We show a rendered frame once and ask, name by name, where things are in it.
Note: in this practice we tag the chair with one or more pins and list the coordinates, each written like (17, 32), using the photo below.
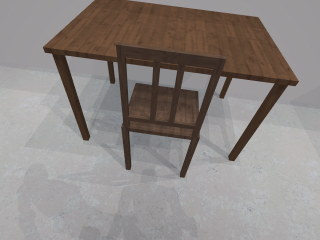
(165, 111)

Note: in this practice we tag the table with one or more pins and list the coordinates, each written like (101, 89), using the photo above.
(251, 53)

